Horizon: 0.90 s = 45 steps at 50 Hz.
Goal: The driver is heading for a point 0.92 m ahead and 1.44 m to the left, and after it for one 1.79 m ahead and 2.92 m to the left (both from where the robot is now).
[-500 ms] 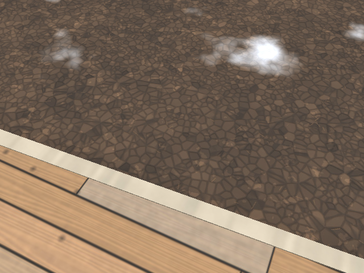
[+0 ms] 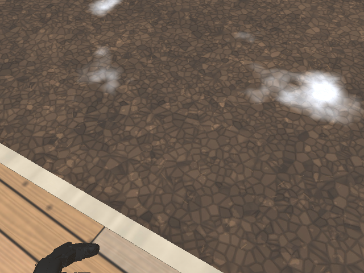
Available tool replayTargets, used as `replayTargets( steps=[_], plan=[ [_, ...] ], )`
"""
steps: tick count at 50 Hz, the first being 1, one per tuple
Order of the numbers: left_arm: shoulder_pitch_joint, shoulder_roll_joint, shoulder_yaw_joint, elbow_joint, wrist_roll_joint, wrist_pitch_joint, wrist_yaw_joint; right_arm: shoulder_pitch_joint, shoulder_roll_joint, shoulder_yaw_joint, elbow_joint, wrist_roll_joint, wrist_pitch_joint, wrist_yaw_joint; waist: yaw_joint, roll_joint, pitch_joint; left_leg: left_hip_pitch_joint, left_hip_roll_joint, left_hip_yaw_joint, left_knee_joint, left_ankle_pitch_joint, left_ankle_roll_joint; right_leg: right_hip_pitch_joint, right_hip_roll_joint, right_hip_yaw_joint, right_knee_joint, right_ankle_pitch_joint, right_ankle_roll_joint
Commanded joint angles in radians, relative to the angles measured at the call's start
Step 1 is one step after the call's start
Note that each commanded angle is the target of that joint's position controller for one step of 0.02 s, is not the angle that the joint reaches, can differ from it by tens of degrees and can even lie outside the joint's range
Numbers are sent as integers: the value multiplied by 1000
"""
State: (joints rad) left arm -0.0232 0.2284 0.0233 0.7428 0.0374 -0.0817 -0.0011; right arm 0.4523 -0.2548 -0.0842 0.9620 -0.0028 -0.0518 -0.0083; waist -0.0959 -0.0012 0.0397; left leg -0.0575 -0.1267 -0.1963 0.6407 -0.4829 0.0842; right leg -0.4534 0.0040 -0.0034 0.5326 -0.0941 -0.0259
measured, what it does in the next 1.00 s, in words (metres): walks ahead, turning left: left foot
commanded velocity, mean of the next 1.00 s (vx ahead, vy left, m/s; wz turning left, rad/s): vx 0.50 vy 0.00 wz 0.59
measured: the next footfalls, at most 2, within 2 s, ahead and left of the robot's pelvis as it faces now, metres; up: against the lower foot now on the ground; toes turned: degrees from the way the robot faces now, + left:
left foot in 0.50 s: +0.37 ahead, +0.15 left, +0.00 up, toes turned +22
right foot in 1.08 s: +0.75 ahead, +0.17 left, -0.04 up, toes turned +42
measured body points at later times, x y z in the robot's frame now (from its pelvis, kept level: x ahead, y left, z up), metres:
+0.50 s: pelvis +0.25 +0.04 +0.00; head +0.28 +0.06 +0.45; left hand +0.13 +0.28 -0.14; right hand +0.53 -0.11 -0.09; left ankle +0.33 +0.13 -0.72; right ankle +0.11 -0.11 -0.72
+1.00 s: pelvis +0.51 +0.14 +0.00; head +0.53 +0.17 +0.45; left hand +0.57 +0.46 -0.08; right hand +0.63 -0.12 -0.12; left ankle +0.33 +0.13 -0.72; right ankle +0.71 +0.12 -0.71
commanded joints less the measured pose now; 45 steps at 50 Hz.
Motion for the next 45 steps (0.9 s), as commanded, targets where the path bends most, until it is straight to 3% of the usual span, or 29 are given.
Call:
replayTargets(
  steps=[1,2,3,5,7,10,16,20,23,24,25,26,27,28,29,30,31,33,35,39,42,45],
  plan=[
    [324,257,82,14,9,14,21,69,-102,-12,-103,1,-10,-4,121,-213,-300,-580,54,77,615,-45,13,680,-460,758,-251,-382,-190],
    [250,153,58,-5,0,16,17,0,-113,-15,-99,-15,-2,2,112,-80,-151,-590,102,85,623,58,11,535,-408,594,-269,-382,-166],
    [214,105,44,-2,-2,12,13,-58,-91,-11,-108,-18,1,13,107,-29,-68,-568,134,96,580,127,1,424,-348,428,-292,-257,-144],
    [235,90,38,22,-3,1,16,-83,-76,-11,-118,-33,21,32,88,-98,-33,-523,168,112,529,164,-17,341,-277,242,-320,-58,-107],
    [280,97,41,45,-15,-18,9,-106,-64,-8,-135,-32,41,45,81,-106,-45,-529,170,128,524,188,-25,342,-269,160,-327,102,-109],
    [320,111,48,63,-22,-30,5,-205,-54,1,-180,-33,53,62,86,-92,-31,-622,190,141,485,273,-37,373,-276,63,-357,182,-123],
    [371,126,52,92,-20,-27,5,-415,-29,30,-262,-29,45,88,120,-85,28,-592,194,226,164,472,-38,371,-243,-114,-385,205,-103],
    [434,162,61,120,-19,-11,15,-503,-44,34,-305,-37,44,95,142,-80,53,-544,173,294,23,391,7,471,-279,-171,-347,308,-91],
    [456,204,68,136,-17,14,23,-436,-70,21,-297,-46,45,80,104,-106,-9,-398,81,350,-30,228,66,546,-287,-232,-130,732,-75],
    [459,218,70,137,-20,25,25,-335,-89,9,-269,-48,39,71,61,-101,-73,-277,40,352,-66,205,94,536,-284,-245,33,792,-71],
    [446,218,67,125,-21,33,24,-159,-123,-11,-212,-56,31,57,-17,-54,-170,-41,28,314,-137,235,130,421,-264,-266,274,676,-44],
    [469,144,49,72,-28,30,15,-49,-229,-42,-197,-64,31,39,-36,103,-299,276,284,-41,-170,58,214,99,-208,-266,610,175,2],
    [416,125,48,-6,-21,22,-2,-78,-303,-56,-225,-25,41,30,4,235,-361,408,490,-560,-333,117,332,-223,-3,-128,878,-475,54],
    [280,176,57,-29,-11,16,-5,-62,-269,-49,-214,-13,52,19,-36,73,-246,358,452,-436,-356,241,303,-339,-55,5,879,-385,45],
    [269,151,46,-34,-25,4,-8,-109,-222,-37,-198,-6,48,10,7,49,-131,227,425,-293,-355,369,277,-327,-98,11,803,-289,36],
    [298,144,45,-13,-24,1,-6,-156,-176,-25,-196,-4,40,7,60,3,-66,92,367,-198,-368,502,233,-248,-132,15,695,-252,35],
    [314,143,46,-10,-5,14,-6,-193,-155,-17,-199,1,32,3,99,2,-40,1,318,-135,-378,577,210,-180,-145,23,636,-249,44],
    [354,134,45,3,15,50,-12,-212,-138,-8,-209,4,11,9,132,14,-64,-70,272,-86,-396,635,205,-98,-140,16,577,-243,63],
    [321,118,42,-12,14,67,-19,-181,-163,-15,-198,4,1,14,130,16,-50,-117,240,-61,-423,621,206,-96,-124,-4,500,-188,80],
    [158,120,41,-61,5,68,-21,-96,-173,-20,-173,2,-6,20,78,40,-1,-106,207,-75,-444,561,174,-178,-101,-3,324,24,87],
    [68,135,43,-91,3,60,-22,-23,-172,-20,-153,1,-10,11,40,42,-7,18,230,-130,-407,574,169,-266,-91,38,248,113,81],
    [-21,132,33,-128,3,48,-29,14,-174,-20,-146,-8,-9,-1,15,42,12,64,228,-156,-357,611,162,-271,-68,52,144,153,76]
  ],
)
